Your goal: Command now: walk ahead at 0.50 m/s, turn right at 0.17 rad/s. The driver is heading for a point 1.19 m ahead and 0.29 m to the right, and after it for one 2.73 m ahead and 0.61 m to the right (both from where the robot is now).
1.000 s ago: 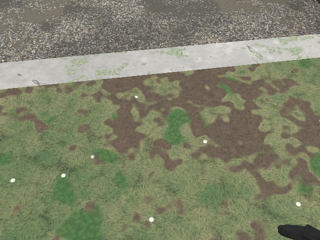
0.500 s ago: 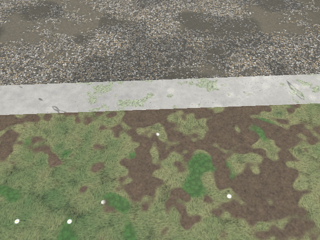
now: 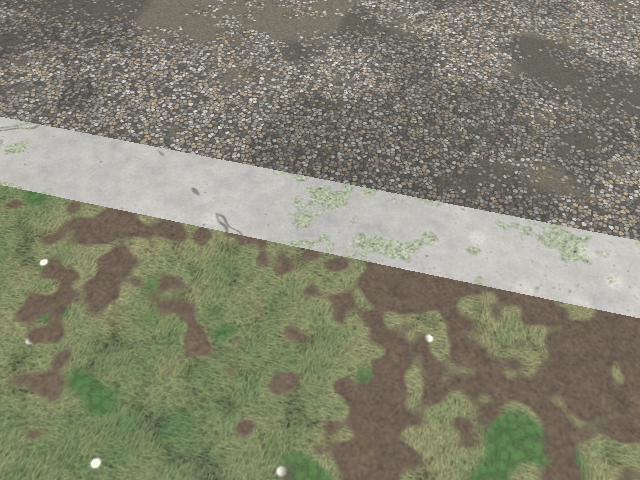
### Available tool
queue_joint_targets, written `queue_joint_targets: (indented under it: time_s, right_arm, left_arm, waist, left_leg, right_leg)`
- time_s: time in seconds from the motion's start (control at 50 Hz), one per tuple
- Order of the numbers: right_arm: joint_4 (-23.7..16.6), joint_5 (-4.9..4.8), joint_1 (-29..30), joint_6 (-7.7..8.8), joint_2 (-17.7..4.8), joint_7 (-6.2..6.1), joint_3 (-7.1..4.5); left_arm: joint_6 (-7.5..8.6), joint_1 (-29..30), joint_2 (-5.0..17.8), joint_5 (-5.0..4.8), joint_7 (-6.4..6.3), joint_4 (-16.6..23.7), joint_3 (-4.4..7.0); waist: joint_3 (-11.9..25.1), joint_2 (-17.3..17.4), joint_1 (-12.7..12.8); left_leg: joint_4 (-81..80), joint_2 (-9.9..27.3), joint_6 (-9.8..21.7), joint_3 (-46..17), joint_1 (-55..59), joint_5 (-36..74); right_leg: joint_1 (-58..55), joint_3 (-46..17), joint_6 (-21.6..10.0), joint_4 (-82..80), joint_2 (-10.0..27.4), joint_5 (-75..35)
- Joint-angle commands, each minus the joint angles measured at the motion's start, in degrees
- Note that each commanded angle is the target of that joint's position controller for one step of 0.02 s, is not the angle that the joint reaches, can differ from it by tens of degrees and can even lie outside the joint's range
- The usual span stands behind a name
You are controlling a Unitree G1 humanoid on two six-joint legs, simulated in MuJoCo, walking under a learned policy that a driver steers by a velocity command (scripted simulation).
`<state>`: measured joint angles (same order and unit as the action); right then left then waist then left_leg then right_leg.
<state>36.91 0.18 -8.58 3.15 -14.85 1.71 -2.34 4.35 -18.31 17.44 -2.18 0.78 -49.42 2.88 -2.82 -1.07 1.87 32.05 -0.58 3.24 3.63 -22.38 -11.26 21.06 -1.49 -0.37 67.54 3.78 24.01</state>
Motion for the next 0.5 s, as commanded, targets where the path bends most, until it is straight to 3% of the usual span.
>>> queue_joint_targets:
  time_s: [0.02, 0.08, 0.14, 0.22, 0.32, 0.34, 0.38, 0.4, 0.42, 0.44, 0.46, 0.48, 0.5]
  right_arm:
    - [-0.44, 0.39, -4.60, 1.82, -5.87, -0.09, -2.24]
    - [1.51, 0.85, -3.80, 3.46, -6.16, -0.38, -2.72]
    - [3.56, 1.16, -5.25, 3.59, -6.40, -1.27, -2.95]
    - [5.25, 0.67, -6.37, 3.18, -7.97, -2.09, -3.31]
    - [8.25, -0.47, -10.62, 1.21, -9.76, -2.53, -4.10]
    - [8.50, -0.71, -10.55, 0.70, -10.21, -2.63, -4.24]
    - [8.29, -0.99, -9.36, -0.16, -11.87, -3.10, -4.62]
    - [8.09, -1.14, -8.74, -0.63, -12.67, -3.40, -4.80]
    - [7.89, -1.32, -7.78, -1.03, -13.20, -3.61, -4.82]
    - [7.45, -1.38, -7.15, -0.82, -12.65, -3.83, -4.40]
    - [5.02, 1.02, -11.87, 0.36, -5.15, -3.19, -2.15]
    - [3.59, 0.02, -10.95, 2.92, -4.40, -2.28, -1.03]
    - [2.12, -2.39, -3.28, 4.54, -8.83, -1.48, -2.21]
  left_arm:
    - [-0.32, 0.16, 5.94, 0.35, -0.39, 4.01, 1.79]
    - [-2.10, 0.14, 3.25, 0.29, -0.78, 3.63, 1.61]
    - [-2.06, 3.88, 2.62, 0.62, -0.71, 4.74, 1.70]
    - [-1.57, 10.27, 1.02, 1.07, 0.69, 6.66, 0.96]
    - [-1.49, 17.91, 0.38, 1.05, 2.49, 11.19, 0.30]
    - [-1.49, 18.32, 0.59, 1.02, 2.87, 11.99, 0.39]
    - [-1.73, 16.25, 2.10, 0.91, 3.25, 12.81, 1.17]
    - [-1.94, 12.66, 3.49, 0.83, 3.19, 12.45, 1.96]
    - [-2.05, 5.72, 5.90, 0.67, 2.86, 11.08, 3.32]
    - [-2.34, -3.72, 9.61, 0.73, 1.91, 8.87, 5.30]
    - [-2.62, -7.00, 16.12, 0.56, 0.70, 8.14, 6.74]
    - [-1.64, -6.81, 15.44, 0.84, 1.06, 10.06, 5.95]
    - [-1.04, -6.04, 11.04, 1.31, 1.25, 9.84, 4.77]
  waist:
    - [6.07, 7.38, -2.00]
    - [3.19, 5.07, -0.65]
    - [1.11, 4.29, -1.46]
    - [-1.23, 3.43, -3.79]
    - [-3.86, 2.72, -6.52]
    - [-3.57, 3.15, -6.16]
    - [-0.32, 5.42, -3.88]
    - [2.39, 6.68, -1.56]
    - [6.24, 6.60, 2.56]
    - [11.06, 4.16, 7.57]
    - [15.96, -10.52, 3.77]
    - [25.15, -9.87, 3.28]
    - [19.56, -4.07, 6.10]
  left_leg:
    - [-19.49, 15.24, 9.06, -15.58, 15.34, 7.46]
    - [-23.76, 15.02, 9.17, -9.06, 12.12, 12.06]
    - [-24.72, 14.17, 7.96, -3.32, 14.90, 15.24]
    - [-26.00, 13.79, 6.26, 2.72, 17.21, 15.60]
    - [-22.36, 16.96, 5.63, 5.72, 27.64, 21.73]
    - [-20.47, 17.32, 5.21, 6.41, 29.13, 26.24]
    - [-13.65, 17.19, 3.89, 8.07, 30.57, 45.42]
    - [-7.64, 16.88, 3.18, 8.63, 30.54, 54.52]
    - [2.18, 15.64, 2.01, 9.49, 27.96, 57.47]
    - [16.42, 13.13, -0.31, 10.08, 18.68, 48.42]
    - [37.89, 4.99, -4.09, 8.66, -5.89, 0.65]
    - [49.46, -3.32, -4.77, -5.37, -18.67, -24.06]
    - [49.84, 0.50, -3.30, -9.92, -24.46, -19.37]
  right_leg:
    - [13.43, -4.00, -0.15, 0.81, 4.89, -7.46]
    - [14.45, -5.07, 0.95, -2.02, 4.53, -12.80]
    - [19.11, -6.47, 1.43, -9.65, 3.55, -21.31]
    - [18.23, -2.29, 0.74, -22.27, 2.64, -30.07]
    - [22.38, 1.86, -1.79, -29.94, 1.80, -24.64]
    - [21.69, 3.10, -2.57, -30.73, 1.09, -21.99]
    - [15.23, 6.81, -4.73, -30.95, -2.41, -16.27]
    - [9.87, 8.41, -6.04, -30.50, -4.70, -13.32]
    - [0.21, 8.97, -7.83, -32.41, -7.01, -13.45]
    - [-15.95, 5.31, -10.36, -36.61, -7.20, -16.90]
    - [-37.18, -20.42, -18.60, -37.09, 7.65, -16.77]
    - [-46.37, -47.51, -26.76, -47.65, 16.07, -7.87]
    - [-43.24, -40.58, -22.59, -50.56, 14.42, -8.58]
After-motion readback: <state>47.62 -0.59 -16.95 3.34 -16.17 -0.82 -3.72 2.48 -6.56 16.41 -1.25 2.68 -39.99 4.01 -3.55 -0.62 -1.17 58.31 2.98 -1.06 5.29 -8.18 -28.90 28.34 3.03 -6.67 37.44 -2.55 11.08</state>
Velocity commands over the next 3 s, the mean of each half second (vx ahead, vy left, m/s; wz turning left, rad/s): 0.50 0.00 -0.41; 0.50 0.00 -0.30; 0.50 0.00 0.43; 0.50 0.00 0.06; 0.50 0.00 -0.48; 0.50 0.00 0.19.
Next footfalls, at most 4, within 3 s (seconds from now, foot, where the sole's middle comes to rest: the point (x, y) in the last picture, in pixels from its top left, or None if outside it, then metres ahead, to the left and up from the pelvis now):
0.44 right None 0.38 -0.17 -0.77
0.92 left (372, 361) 0.71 -0.09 -0.77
1.42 right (474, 312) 0.86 -0.33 -0.77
1.80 left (379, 268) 0.97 -0.11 -0.77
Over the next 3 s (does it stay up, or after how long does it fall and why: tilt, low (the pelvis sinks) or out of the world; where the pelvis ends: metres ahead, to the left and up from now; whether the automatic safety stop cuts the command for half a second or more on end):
stays up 0.95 -0.26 -0.01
